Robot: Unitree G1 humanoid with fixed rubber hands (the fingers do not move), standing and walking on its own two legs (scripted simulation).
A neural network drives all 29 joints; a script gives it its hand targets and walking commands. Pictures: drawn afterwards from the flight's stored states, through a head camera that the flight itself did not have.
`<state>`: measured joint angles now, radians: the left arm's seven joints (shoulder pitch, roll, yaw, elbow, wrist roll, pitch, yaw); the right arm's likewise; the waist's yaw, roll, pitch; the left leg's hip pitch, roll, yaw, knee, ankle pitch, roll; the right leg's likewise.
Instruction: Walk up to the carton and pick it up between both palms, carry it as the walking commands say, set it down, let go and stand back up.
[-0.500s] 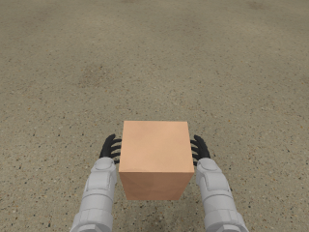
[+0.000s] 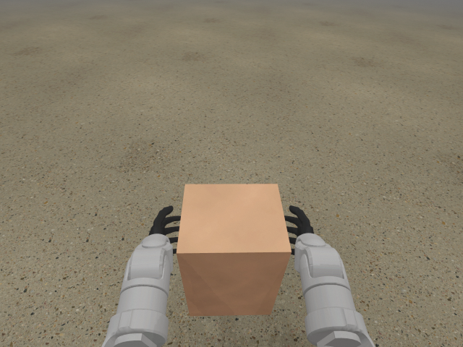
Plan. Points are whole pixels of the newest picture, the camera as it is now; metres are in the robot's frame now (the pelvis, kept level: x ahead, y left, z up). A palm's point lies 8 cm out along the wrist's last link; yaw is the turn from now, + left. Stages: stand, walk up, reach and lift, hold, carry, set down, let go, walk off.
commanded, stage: reach and lift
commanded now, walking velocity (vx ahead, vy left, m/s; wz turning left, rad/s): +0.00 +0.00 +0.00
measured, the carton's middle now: (230, 254) +0.33 +0.00 -0.02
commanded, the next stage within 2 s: hold in 0.90 s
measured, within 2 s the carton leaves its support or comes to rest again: neither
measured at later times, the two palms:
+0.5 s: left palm (157, 245) +0.30 +0.13 +0.05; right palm (303, 241) +0.30 -0.14 +0.05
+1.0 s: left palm (156, 249) +0.29 +0.13 +0.05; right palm (304, 245) +0.29 -0.14 +0.05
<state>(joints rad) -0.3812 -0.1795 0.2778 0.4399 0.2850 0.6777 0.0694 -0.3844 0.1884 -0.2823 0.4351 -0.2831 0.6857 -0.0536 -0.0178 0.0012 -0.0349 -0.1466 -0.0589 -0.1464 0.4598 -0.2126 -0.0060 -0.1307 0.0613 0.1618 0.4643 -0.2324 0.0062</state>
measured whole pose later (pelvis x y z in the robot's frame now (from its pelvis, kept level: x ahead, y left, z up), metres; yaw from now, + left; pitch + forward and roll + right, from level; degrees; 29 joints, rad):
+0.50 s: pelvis +0.01 +0.00 +0.00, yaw +0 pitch -7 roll +0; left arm -0.35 -0.18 0.25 0.40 0.29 0.73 0.07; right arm -0.37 0.18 -0.26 0.42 -0.29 0.73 -0.04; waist -0.01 0.00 -0.03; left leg -0.11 -0.05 -0.14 0.44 -0.21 -0.01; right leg -0.09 0.06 0.15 0.45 -0.23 0.00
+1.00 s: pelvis +0.00 +0.00 +0.00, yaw +0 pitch -7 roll +0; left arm -0.33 -0.17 0.23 0.39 0.28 0.75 0.07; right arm -0.35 0.18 -0.23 0.40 -0.29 0.76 -0.05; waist -0.01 0.00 -0.04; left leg -0.10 -0.05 -0.13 0.44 -0.21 -0.01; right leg -0.09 0.05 0.14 0.46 -0.24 0.00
